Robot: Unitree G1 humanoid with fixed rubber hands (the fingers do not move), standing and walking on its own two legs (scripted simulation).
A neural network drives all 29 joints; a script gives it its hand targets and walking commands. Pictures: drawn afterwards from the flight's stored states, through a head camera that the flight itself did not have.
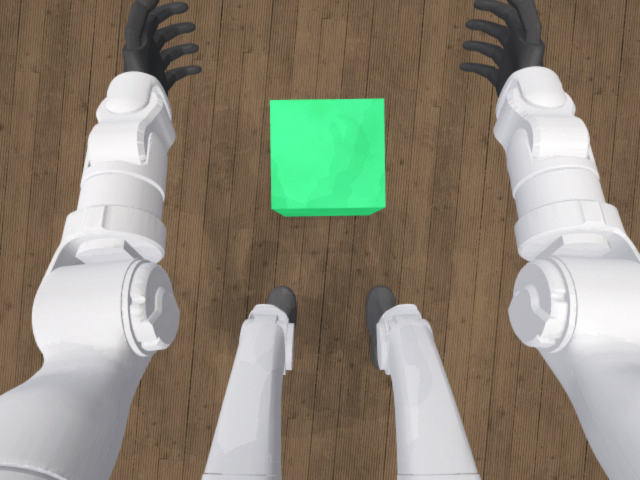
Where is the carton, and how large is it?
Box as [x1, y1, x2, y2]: [270, 99, 384, 216]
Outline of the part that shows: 270,100 272,209 285,216 360,215 370,214 384,207 383,99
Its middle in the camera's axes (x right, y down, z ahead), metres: +0.01 -0.16 +0.83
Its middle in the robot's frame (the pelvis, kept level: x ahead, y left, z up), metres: +0.51 +0.01 -0.51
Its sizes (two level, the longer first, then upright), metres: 0.210 0.200 0.250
